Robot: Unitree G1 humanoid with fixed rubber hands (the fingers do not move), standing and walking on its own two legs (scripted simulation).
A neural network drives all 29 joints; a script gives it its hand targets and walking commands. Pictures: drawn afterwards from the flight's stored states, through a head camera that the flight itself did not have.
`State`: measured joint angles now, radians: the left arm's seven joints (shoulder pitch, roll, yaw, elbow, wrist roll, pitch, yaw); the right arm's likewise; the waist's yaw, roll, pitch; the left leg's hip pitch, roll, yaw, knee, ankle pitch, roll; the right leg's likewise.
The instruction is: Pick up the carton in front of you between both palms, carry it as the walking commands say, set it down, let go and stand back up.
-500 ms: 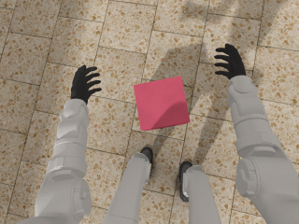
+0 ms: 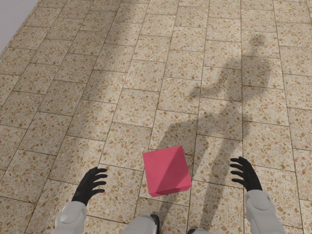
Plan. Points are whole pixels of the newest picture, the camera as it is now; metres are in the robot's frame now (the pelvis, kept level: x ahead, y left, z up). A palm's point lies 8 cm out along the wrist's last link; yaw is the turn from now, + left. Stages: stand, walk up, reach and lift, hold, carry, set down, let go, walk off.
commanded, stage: let go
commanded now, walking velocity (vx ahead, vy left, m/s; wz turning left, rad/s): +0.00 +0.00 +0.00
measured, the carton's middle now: (166, 172) +0.36 +0.04 -0.63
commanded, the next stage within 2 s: stand in 0.68 s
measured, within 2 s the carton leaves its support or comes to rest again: neither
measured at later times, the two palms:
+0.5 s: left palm (92, 201) +0.17 +0.20 -0.05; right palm (297, 230) +0.16 -0.27 -0.05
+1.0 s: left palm (64, 213) +0.14 +0.28 -0.09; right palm out of the picture +0.13 -0.30 -0.06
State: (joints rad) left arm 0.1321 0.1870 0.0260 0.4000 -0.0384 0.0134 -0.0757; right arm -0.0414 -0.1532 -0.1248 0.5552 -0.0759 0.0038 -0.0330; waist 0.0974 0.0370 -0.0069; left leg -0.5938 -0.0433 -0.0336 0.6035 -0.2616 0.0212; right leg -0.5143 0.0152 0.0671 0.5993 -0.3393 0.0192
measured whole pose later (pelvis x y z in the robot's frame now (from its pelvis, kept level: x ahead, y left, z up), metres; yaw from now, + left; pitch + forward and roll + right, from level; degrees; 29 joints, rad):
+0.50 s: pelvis +0.01 -0.04 +0.01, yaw +1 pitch -3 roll +1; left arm 0.21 0.22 0.04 0.40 0.02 0.17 -0.05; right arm 0.24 -0.22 -0.02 0.45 0.02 0.09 0.04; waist 0.00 -0.02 0.07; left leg -0.16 -0.01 -0.06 0.45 -0.24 -0.02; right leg -0.08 0.04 0.04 0.46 -0.33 -0.03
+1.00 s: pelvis +0.01 +0.00 +0.01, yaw -1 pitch +0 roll +0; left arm 0.22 0.34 0.05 0.68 0.04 0.02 0.02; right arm 0.19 -0.32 -0.05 0.74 -0.04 0.01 -0.02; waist 0.00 -0.05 0.01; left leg -0.23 -0.03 -0.02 0.52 -0.28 0.02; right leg -0.14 0.02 0.07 0.49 -0.33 0.01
